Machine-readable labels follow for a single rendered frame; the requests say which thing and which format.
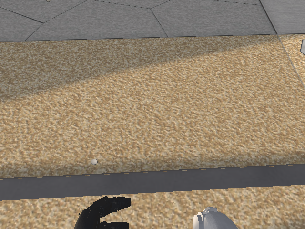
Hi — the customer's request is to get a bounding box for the right robot shin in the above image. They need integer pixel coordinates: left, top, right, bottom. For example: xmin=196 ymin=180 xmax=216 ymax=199
xmin=203 ymin=207 xmax=217 ymax=214

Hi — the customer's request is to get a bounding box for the robot left hand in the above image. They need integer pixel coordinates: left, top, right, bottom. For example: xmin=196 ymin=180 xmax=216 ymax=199
xmin=73 ymin=196 xmax=132 ymax=229

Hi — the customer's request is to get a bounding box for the robot right thigh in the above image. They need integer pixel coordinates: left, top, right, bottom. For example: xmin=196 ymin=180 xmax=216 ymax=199
xmin=193 ymin=211 xmax=238 ymax=229

